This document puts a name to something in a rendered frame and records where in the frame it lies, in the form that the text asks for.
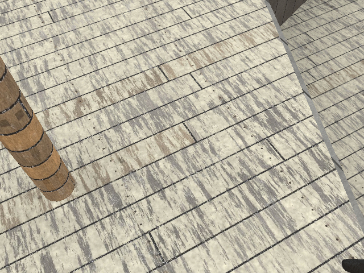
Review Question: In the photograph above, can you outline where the right robot hand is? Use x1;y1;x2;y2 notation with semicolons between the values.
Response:
342;259;364;273

